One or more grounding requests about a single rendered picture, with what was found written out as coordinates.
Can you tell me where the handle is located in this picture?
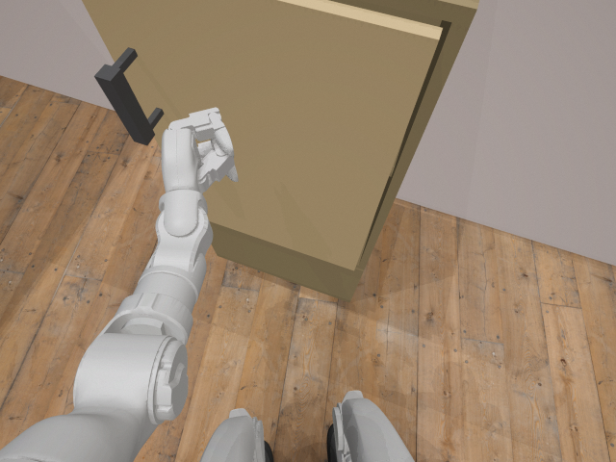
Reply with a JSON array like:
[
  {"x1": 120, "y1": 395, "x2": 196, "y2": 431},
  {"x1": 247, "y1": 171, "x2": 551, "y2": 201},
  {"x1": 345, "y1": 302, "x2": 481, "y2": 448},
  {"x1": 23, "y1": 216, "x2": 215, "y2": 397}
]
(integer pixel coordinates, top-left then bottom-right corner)
[{"x1": 94, "y1": 47, "x2": 164, "y2": 145}]

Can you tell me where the cupboard door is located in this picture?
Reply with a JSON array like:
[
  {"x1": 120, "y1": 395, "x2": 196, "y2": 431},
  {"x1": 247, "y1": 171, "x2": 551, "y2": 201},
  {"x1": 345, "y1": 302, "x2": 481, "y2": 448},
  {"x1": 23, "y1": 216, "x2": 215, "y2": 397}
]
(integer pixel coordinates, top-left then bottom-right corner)
[{"x1": 82, "y1": 0, "x2": 443, "y2": 270}]

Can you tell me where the left robot thigh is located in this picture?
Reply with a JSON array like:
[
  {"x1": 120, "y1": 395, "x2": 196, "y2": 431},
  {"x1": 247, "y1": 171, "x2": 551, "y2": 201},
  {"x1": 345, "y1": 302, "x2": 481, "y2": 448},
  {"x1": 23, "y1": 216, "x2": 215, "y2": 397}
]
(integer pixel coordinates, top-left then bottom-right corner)
[{"x1": 199, "y1": 416, "x2": 266, "y2": 462}]

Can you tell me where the robot left hand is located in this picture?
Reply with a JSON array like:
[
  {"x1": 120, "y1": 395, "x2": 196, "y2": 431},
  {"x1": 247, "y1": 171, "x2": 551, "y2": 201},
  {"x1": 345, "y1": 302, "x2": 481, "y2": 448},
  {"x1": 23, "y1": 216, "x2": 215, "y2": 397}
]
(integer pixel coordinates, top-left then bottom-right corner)
[{"x1": 162, "y1": 108, "x2": 239, "y2": 194}]

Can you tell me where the robot right shin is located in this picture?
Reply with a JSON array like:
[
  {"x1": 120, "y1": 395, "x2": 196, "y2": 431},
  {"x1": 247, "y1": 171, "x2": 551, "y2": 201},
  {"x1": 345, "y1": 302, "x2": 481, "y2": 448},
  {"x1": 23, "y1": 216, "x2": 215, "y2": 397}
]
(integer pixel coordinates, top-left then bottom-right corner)
[{"x1": 335, "y1": 391, "x2": 363, "y2": 462}]

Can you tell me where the robot left forearm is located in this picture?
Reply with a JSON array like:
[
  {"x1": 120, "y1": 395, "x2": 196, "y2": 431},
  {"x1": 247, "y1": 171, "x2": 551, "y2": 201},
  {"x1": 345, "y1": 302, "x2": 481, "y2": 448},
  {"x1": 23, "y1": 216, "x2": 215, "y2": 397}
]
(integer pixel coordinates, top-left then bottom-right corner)
[{"x1": 73, "y1": 189, "x2": 213, "y2": 406}]

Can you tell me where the robot left upper arm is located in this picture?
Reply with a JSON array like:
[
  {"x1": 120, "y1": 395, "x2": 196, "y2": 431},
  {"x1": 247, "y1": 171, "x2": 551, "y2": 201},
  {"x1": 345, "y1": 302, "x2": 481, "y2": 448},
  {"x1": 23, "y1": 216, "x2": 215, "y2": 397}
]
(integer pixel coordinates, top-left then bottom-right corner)
[{"x1": 0, "y1": 333, "x2": 189, "y2": 462}]

